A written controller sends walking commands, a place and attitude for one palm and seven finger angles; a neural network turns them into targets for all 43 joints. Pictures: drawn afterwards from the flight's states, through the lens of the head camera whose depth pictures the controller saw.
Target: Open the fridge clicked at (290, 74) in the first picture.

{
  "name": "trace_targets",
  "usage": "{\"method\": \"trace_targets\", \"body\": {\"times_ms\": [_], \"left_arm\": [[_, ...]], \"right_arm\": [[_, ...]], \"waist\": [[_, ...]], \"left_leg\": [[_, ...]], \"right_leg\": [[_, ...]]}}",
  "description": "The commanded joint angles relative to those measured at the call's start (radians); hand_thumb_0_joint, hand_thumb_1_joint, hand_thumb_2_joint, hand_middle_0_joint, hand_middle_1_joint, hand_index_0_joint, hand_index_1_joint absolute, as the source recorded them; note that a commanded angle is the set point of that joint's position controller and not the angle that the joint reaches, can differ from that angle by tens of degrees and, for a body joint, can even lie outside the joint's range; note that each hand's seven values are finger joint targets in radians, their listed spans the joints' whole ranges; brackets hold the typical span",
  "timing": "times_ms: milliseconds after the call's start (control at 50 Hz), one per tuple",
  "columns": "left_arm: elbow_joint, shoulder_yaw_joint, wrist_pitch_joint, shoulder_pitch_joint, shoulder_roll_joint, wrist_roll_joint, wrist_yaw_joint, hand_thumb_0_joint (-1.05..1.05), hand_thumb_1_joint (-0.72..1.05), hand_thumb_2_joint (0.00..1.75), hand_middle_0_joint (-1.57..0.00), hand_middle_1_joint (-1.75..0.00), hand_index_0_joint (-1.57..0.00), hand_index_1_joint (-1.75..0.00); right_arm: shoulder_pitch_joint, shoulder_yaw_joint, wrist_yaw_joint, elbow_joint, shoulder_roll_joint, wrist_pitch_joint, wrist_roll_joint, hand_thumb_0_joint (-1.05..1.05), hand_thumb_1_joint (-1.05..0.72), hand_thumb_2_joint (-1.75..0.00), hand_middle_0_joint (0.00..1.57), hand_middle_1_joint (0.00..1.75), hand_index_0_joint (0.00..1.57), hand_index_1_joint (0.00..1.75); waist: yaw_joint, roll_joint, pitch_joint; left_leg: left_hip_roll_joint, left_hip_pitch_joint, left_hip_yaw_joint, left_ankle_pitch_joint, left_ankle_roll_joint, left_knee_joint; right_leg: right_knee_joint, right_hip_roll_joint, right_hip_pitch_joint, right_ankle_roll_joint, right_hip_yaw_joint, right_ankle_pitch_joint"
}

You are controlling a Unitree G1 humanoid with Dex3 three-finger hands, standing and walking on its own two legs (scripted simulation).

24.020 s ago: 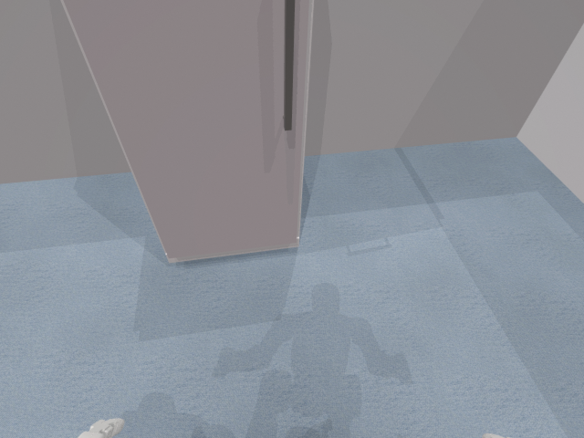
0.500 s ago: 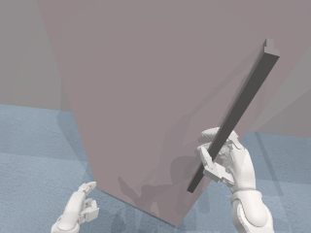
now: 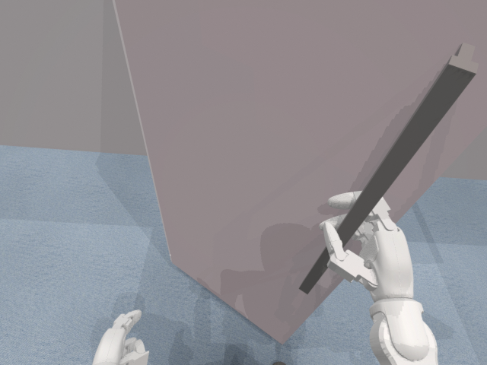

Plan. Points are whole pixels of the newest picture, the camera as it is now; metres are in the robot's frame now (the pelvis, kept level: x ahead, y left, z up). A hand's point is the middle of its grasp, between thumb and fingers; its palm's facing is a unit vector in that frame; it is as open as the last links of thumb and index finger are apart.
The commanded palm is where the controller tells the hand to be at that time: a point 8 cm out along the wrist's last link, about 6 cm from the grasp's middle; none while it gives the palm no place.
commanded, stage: walk backward, drawing the door open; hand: right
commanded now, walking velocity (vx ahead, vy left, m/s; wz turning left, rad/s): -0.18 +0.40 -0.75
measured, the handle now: (354, 215) +0.31 -0.10 +0.15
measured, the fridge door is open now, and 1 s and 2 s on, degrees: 33 52 75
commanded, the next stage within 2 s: stop walking and hold the door back in 1.76 s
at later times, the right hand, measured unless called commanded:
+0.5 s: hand (275, 299) +0.19 +0.00 +0.12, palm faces +0.30 +0.94 -0.18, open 6.8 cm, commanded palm +0.14 -0.03 +0.13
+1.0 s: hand (230, 306) +0.17 +0.05 +0.13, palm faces +0.77 +0.61 -0.19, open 6.2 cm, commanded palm +0.11 +0.05 +0.12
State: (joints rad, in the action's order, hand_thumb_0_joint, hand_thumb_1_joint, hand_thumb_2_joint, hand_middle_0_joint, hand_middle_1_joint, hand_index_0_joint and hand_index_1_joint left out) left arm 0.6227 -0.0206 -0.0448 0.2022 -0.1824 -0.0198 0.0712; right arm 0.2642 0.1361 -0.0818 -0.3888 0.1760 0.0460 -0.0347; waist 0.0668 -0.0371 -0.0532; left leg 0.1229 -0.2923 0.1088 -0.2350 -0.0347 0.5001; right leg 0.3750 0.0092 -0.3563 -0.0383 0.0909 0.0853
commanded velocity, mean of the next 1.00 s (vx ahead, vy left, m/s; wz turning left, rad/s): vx -0.15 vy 0.37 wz -0.74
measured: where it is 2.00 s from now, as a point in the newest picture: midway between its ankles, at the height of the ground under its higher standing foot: (92, 320)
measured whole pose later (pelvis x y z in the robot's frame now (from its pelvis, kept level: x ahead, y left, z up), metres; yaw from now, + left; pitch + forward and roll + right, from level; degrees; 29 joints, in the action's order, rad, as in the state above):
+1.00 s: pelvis +0.07 +0.36 -0.01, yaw -47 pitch +0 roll +0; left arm 0.60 -0.03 0.08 0.10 -0.23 -0.02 0.11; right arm 0.13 -0.09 -0.07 -0.41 0.23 0.09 -0.06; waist 0.03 -0.01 -0.17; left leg -0.08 -0.27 0.20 -0.43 -0.01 0.80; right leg 0.63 0.04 -0.36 -0.01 -0.17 0.22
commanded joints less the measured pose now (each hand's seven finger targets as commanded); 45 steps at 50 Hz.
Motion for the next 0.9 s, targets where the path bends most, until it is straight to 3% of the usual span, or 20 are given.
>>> {"method": "trace_targets", "body": {"times_ms": [0,60,80,100,120,160,200,240,280,300,320,340,400,440,460,600,680,740,820,880], "left_arm": [[-0.118,-0.045,0.109,-0.166,-0.054,0.029,0.009,0.0,0.9,0.9,-0.2,-0.3,-0.2,-0.3],[-0.039,-0.068,0.175,-0.017,-0.057,0.031,-0.001,0.0,0.9,0.9,-0.2,-0.3,-0.2,-0.3],[-0.016,-0.074,0.209,0.061,-0.061,0.034,0.005,0.0,0.9,0.9,-0.2,-0.3,-0.2,-0.3],[-0.093,-0.076,0.233,-0.03,-0.114,-0.022,-0.014,0.0,0.9,0.9,-0.2,-0.3,-0.2,-0.3],[-0.106,-0.05,0.219,-0.128,-0.14,-0.071,-0.012,0.0,0.9,0.9,-0.2,-0.3,-0.2,-0.3],[-0.158,-0.101,0.174,-0.253,-0.196,-0.013,-0.038,0.0,0.9,0.9,-0.2,-0.3,-0.2,-0.3],[-0.168,-0.058,0.212,-0.195,-0.121,-0.021,-0.02,0.0,0.9,0.9,-0.2,-0.3,-0.2,-0.3],[-0.119,-0.061,0.208,-0.125,-0.078,0.015,-0.005,0.0,0.9,0.9,-0.2,-0.3,-0.2,-0.3],[-0.138,-0.071,0.213,-0.158,-0.035,0.027,-0.003,0.0,0.9,0.9,-0.2,-0.3,-0.2,-0.3],[-0.13,-0.067,0.215,-0.16,-0.04,0.013,0.003,0.0,0.9,0.9,-0.2,-0.3,-0.2,-0.3],[-0.116,-0.045,0.209,-0.112,0.001,-0.008,-0.008,0.0,0.9,0.9,-0.2,-0.3,-0.2,-0.3],[-0.161,-0.068,0.194,-0.184,-0.058,0.014,-0.001,0.0,0.9,0.9,-0.2,-0.3,-0.2,-0.3],[-0.147,-0.065,0.209,-0.123,-0.08,0.017,0.016,0.0,0.9,0.9,-0.2,-0.3,-0.2,-0.3],[-0.119,-0.081,0.236,-0.097,-0.168,-0.004,-0.006,0.0,0.9,0.9,-0.2,-0.3,-0.2,-0.3],[-0.083,-0.071,0.234,-0.095,-0.172,-0.014,-0.007,0.0,0.9,0.9,-0.2,-0.3,-0.2,-0.3],[-0.102,-0.067,0.218,-0.153,-0.121,0.004,-0.022,0.0,0.9,0.9,-0.2,-0.3,-0.2,-0.3],[-0.121,-0.053,0.209,-0.14,-0.102,0.029,-0.008,0.0,0.9,0.9,-0.2,-0.3,-0.2,-0.3],[-0.124,-0.03,0.199,-0.181,-0.026,0.042,-0.001,0.0,0.9,0.9,-0.2,-0.3,-0.2,-0.3],[-0.111,-0.037,0.192,-0.202,-0.049,0.017,0.028,0.0,0.9,0.9,-0.2,-0.3,-0.2,-0.3],[-0.136,0.002,0.172,-0.187,-0.028,0.004,0.039,0.0,0.9,0.9,-0.2,-0.3,-0.2,-0.3]], "right_arm": [[-0.202,-0.035,0.005,-0.353,0.065,0.073,0.061,0.0,-0.9,-0.9,0.45,1.4,0.45,1.4],[-0.238,-0.014,0.027,-0.318,0.033,0.079,0.093,0.0,-0.9,-0.9,0.45,1.4,0.45,1.4],[-0.258,0.007,0.04,-0.278,0.006,0.089,0.081,0.0,-0.9,-0.9,0.45,1.4,0.45,1.4],[-0.209,-0.017,0.039,-0.241,0.0,0.119,0.054,0.0,-0.9,-0.9,0.45,1.4,0.45,1.4],[-0.18,-0.073,0.045,-0.252,0.091,0.126,0.087,0.0,-0.9,-0.9,0.45,1.4,0.45,1.4],[-0.256,-0.165,0.044,-0.371,0.118,0.114,0.039,0.0,-0.9,-0.9,0.45,1.4,0.45,1.4],[-0.137,-0.103,0.036,-0.264,-0.011,0.132,0.027,0.0,-0.9,-0.9,0.45,1.4,0.45,1.4],[-0.28,-0.112,0.015,-0.282,0.029,0.098,0.043,0.0,-0.9,-0.9,0.45,1.4,0.45,1.4],[-0.434,-0.151,0.021,-0.408,0.118,0.099,0.054,0.0,-0.9,-0.9,0.45,1.4,0.45,1.4],[-0.444,-0.21,0.018,-0.383,0.163,0.11,0.061,0.0,-0.9,-0.9,0.45,1.4,0.45,1.4],[-0.432,-0.259,0.008,-0.401,0.177,0.121,0.053,0.0,-0.9,-0.9,0.45,1.4,0.45,1.4],[-0.422,-0.196,0.029,-0.383,0.134,0.124,0.046,0.0,-0.9,-0.9,0.45,1.4,0.45,1.4],[-0.459,-0.104,0.063,-0.338,0.04,0.147,0.037,0.0,-0.9,-0.9,0.45,1.4,0.45,1.4],[-0.473,-0.04,0.074,-0.357,-0.003,0.178,0.043,0.0,-0.9,-0.9,0.45,1.4,0.45,1.4],[-0.506,-0.079,0.066,-0.281,0.062,0.198,0.077,0.0,-0.9,-0.9,0.45,1.4,0.45,1.4],[-0.417,-0.144,0.049,-0.315,0.052,0.135,0.019,0.0,-0.9,-0.9,0.45,1.4,0.45,1.4],[-0.426,-0.181,0.03,-0.272,0.082,0.119,0.007,0.0,-0.9,-0.9,0.45,1.4,0.45,1.4],[-0.427,-0.305,0.014,-0.31,0.232,0.121,0.01,0.0,-0.9,-0.9,0.45,1.4,0.45,1.4],[-0.374,-0.313,0.012,-0.294,0.194,0.139,-0.001,0.0,-0.9,-0.9,0.45,1.4,0.45,1.4],[-0.351,-0.321,-0.004,-0.295,0.179,0.153,-0.011,0.0,-0.9,-0.9,0.45,1.4,0.45,1.4]], "waist": [[-0.035,0.257,0.171],[0.068,0.219,0.163],[0.155,-0.052,0.147],[0.12,-0.527,0.206],[-0.008,-0.234,0.221],[-0.053,0.027,0.205],[-0.106,-0.116,0.116],[-0.052,0.088,0.215],[-0.03,0.339,0.218],[-0.013,0.248,0.161],[0.016,0.108,0.164],[-0.016,0.244,0.125],[0.038,0.233,0.09],[0.019,-0.228,0.207],[0.032,-0.118,0.21],[-0.057,-0.252,0.26],[-0.055,-0.22,0.272],[-0.086,0.321,0.262],[-0.078,0.214,0.164],[-0.068,0.182,0.163]], "left_leg": [[-0.307,-0.151,-0.185,-0.321,0.066,-0.471],[-0.056,-0.307,0.156,0.247,0.378,-0.234],[0.091,-0.41,0.181,0.357,0.485,0.371],[0.015,-0.5,-0.161,-0.289,0.295,1.188],[-0.119,-0.288,-0.447,-0.36,0.074,1.342],[-0.226,-0.146,-0.46,-0.283,-0.081,0.858],[-0.103,0.162,-0.193,-0.257,0.033,0.347],[-0.073,0.177,-0.028,-0.222,0.002,0.011],[-0.335,-0.181,-0.223,-0.442,-0.099,-0.25],[-0.432,-0.236,-0.332,-0.383,-0.155,-0.246],[-0.407,-0.142,-0.164,-0.189,-0.12,-0.152],[-0.437,-0.141,-0.262,-0.145,-0.136,-0.142],[-0.301,-0.215,-0.008,0.034,-0.067,0.276],[-0.103,-0.517,-0.1,-0.393,0.069,0.866],[-0.159,-0.54,-0.209,-0.334,0.069,0.922],[-0.113,0.001,-0.13,-0.096,0.069,0.335],[-0.052,0.245,-0.004,-0.102,0.081,-0.053],[-0.417,0.284,-0.247,0.183,-0.089,-0.194],[-0.479,0.307,-0.158,0.639,-0.204,-0.028],[-0.383,0.346,0.018,0.703,-0.128,0.057]], "right_leg": [[0.41,-0.074,0.104,0.025,-0.155,0.366],[0.295,-0.041,0.418,0.075,-0.254,0.378],[-0.203,0.101,0.592,0.171,-0.071,0.149],[-0.341,0.587,0.385,0.33,0.623,-0.015],[-0.111,0.646,0.079,0.311,0.778,-0.18],[-0.07,0.522,0.002,0.211,0.335,-0.044],[0.019,0.22,-0.307,0.064,-0.03,0.341],[0.324,-0.006,-0.169,-0.021,-0.144,0.503],[0.867,-0.081,-0.014,-0.039,-0.174,0.481],[0.988,-0.053,-0.061,-0.021,-0.14,0.465],[0.891,-0.013,-0.096,-0.017,-0.156,0.433],[0.888,0.003,-0.095,-0.012,-0.168,0.441],[0.344,0.054,0.201,0.034,-0.067,0.375],[-0.116,0.517,0.464,0.17,0.809,-0.145],[-0.112,0.573,0.499,0.198,0.888,-0.245],[-0.058,0.236,0.165,0.092,0.155,0.204],[-0.003,0.183,0.085,0.08,0.136,0.273],[0.697,-0.035,-0.21,-0.014,-0.128,0.53],[0.914,0.057,-0.312,-0.009,-0.129,0.567],[0.46,0.04,-0.173,0.0,-0.246,0.453]]}}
